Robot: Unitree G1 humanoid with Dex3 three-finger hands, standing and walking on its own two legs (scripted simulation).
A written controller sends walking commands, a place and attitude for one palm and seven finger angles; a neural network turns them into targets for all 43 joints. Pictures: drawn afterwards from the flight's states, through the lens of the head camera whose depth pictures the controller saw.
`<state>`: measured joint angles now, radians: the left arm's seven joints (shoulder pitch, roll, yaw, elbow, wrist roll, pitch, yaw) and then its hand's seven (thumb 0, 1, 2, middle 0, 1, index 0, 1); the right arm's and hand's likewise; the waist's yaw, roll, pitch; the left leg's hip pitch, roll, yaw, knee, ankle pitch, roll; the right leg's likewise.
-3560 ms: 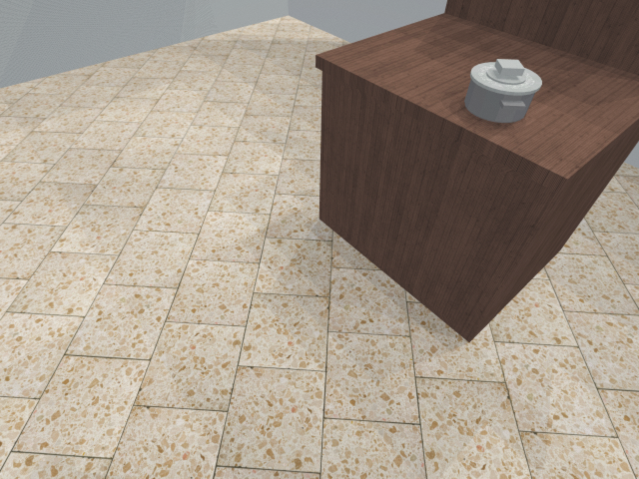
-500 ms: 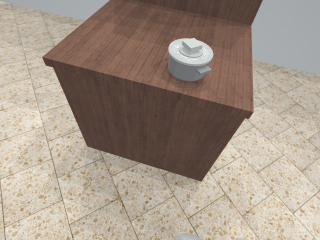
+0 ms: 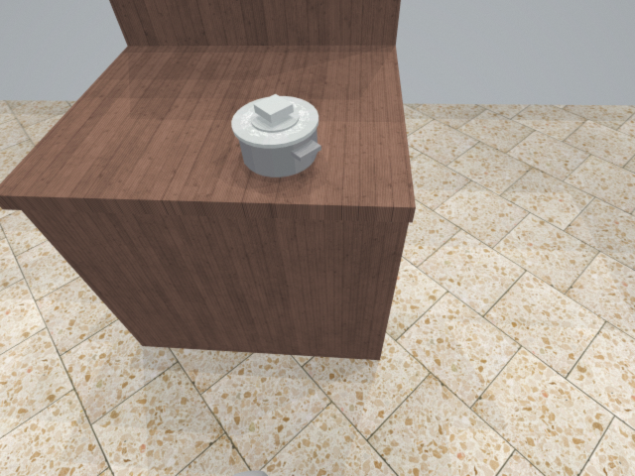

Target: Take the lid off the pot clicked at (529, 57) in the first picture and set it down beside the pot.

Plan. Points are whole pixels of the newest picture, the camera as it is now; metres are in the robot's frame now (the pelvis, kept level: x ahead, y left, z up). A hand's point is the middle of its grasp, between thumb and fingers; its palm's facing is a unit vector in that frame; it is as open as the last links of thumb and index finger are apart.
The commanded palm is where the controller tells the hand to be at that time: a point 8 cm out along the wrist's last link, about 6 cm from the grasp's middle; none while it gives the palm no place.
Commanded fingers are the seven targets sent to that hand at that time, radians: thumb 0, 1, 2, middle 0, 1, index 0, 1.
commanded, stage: take the last steps up to it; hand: left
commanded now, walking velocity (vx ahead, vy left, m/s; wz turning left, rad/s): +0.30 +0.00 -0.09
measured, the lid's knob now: (273, 108) +0.72 +0.11 +0.08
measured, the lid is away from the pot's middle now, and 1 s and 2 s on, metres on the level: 0.00 0.00 0.00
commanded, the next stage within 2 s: come to a stop and stand still in 0.52 s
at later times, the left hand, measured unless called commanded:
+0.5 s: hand (189, 465) +0.17 +0.21 -0.17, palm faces +0.00 -0.98 -0.18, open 7.4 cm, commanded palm none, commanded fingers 0.00 0.90 0.90 -0.20 -0.30 -0.20 -0.30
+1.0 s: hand (223, 373) +0.31 +0.19 -0.17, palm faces +0.00 -0.97 -0.25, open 7.3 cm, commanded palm none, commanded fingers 0.00 0.90 0.90 -0.20 -0.30 -0.20 -0.30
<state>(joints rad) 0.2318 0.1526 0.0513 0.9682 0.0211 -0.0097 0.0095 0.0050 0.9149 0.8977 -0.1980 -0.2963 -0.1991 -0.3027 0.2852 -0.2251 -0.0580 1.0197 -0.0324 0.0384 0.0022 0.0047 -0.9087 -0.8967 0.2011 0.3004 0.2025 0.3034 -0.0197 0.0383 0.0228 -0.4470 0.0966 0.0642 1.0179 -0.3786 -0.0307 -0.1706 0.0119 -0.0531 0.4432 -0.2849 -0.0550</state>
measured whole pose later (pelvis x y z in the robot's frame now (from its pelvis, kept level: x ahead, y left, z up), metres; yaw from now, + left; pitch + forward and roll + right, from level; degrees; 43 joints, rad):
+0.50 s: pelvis +0.14 +0.03 +0.00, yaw -4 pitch +1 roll +1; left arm 0.26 0.18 0.07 1.05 0.03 -0.01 -0.01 0.01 0.91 0.90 -0.19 -0.30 -0.19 -0.30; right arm 0.34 -0.13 -0.01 1.06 -0.02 -0.07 -0.03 0.00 -0.92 -0.90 0.20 0.30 0.21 0.30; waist 0.00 -0.04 0.04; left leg -0.09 0.01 0.14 0.35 -0.27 0.03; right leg -0.52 -0.07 -0.04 1.01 -0.31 -0.01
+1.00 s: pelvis +0.21 +0.00 -0.01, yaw -3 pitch +0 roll +2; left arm 0.14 0.17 0.05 0.97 0.03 0.01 0.04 0.00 0.92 0.90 -0.20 -0.30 -0.20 -0.30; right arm 0.14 -0.19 -0.06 1.00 -0.01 0.05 -0.02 0.00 -0.91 -0.90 0.20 0.30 0.20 0.30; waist 0.01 0.00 0.08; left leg -0.45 0.02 0.03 0.98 -0.45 -0.05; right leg -0.35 -0.07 -0.11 0.51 -0.16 -0.03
